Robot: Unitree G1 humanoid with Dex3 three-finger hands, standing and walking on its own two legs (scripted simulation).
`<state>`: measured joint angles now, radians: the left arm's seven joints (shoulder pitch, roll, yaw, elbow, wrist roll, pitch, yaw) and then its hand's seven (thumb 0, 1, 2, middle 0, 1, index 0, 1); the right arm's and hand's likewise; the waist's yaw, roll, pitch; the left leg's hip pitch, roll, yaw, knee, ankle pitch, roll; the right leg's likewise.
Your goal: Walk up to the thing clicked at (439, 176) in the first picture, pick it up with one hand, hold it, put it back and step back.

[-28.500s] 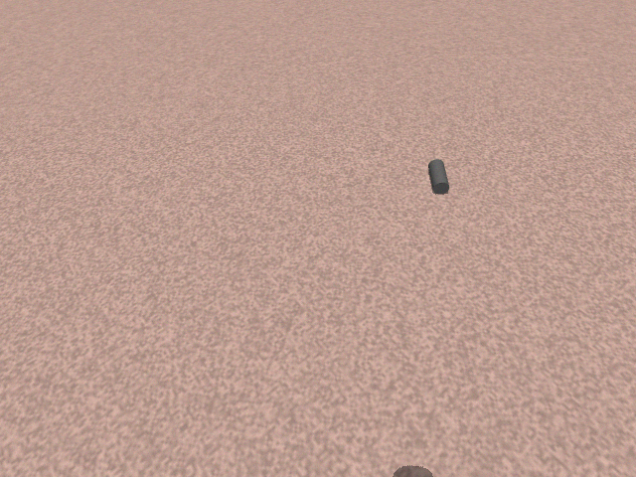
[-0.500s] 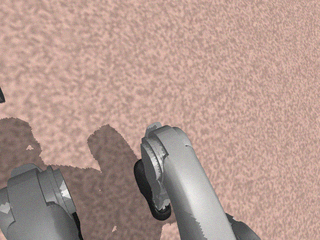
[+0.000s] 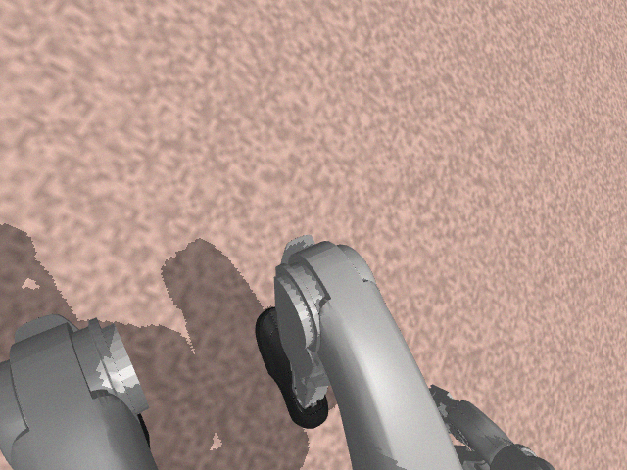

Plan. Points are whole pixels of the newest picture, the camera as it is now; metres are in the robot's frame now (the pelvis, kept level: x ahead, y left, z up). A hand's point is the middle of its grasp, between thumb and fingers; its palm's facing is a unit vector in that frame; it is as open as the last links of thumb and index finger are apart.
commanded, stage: rest palm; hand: left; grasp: from above
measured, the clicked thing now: out of the picture +0.47 +0.33 -0.27
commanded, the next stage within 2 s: close in 0.52 s
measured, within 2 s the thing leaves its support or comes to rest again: neither
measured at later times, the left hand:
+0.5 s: hand out of the picture +0.46 +0.31 -0.26, palm faces -0.44 -0.15 -0.89, open 13.8 cm
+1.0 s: hand out of the picture +0.45 +0.31 -0.25, palm faces -0.46 -0.16 -0.87, open 12.8 cm
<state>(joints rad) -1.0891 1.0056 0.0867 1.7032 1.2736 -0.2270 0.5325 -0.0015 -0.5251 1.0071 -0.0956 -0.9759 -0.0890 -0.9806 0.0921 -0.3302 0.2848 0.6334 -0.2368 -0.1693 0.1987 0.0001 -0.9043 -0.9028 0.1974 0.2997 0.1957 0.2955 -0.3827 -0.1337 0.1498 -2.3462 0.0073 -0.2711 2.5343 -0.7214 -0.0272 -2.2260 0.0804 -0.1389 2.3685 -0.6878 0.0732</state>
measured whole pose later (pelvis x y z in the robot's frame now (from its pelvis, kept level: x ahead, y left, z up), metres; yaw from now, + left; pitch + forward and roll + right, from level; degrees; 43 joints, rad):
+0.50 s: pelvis +0.00 +0.00 +0.00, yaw -1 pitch +29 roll -15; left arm -1.11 1.02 0.09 1.75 1.28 -0.19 0.61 0.00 -0.47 0.97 -0.10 -1.02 -0.11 -1.01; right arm 0.10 -0.34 0.32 0.63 -0.25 -0.21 0.23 0.00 -0.91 -0.91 0.20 0.30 0.20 0.30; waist -0.41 -0.15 0.17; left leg -2.35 0.02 -0.28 2.54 -0.72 -0.02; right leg -2.23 0.09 -0.15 2.36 -0.68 0.08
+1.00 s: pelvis +0.00 +0.00 +0.00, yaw -1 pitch +28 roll -15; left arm -1.08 1.02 0.06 1.71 1.27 -0.24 0.56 0.00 -0.28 0.82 -0.21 -0.96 -0.24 -0.92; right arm 0.10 -0.35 0.32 0.63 -0.25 -0.18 0.22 0.00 -0.90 -0.90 0.20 0.30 0.20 0.30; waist -0.39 -0.15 0.18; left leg -2.33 0.02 -0.29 2.53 -0.72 -0.03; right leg -2.21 0.09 -0.16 2.35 -0.67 0.07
